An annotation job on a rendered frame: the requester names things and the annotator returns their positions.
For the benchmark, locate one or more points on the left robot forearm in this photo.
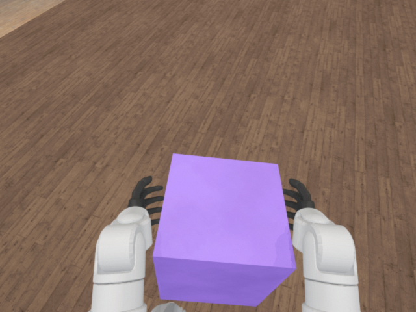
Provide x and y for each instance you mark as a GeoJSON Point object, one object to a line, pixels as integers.
{"type": "Point", "coordinates": [120, 260]}

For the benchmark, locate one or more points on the robot right hand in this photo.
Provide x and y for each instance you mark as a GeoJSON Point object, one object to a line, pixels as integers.
{"type": "Point", "coordinates": [303, 198]}

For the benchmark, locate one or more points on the carton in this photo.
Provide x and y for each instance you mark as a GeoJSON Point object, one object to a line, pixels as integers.
{"type": "Point", "coordinates": [223, 235]}

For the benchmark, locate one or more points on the robot left hand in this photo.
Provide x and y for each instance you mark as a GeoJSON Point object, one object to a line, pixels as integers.
{"type": "Point", "coordinates": [140, 192]}

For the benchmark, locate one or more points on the right robot forearm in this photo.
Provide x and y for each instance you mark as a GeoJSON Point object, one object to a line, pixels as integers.
{"type": "Point", "coordinates": [329, 263]}

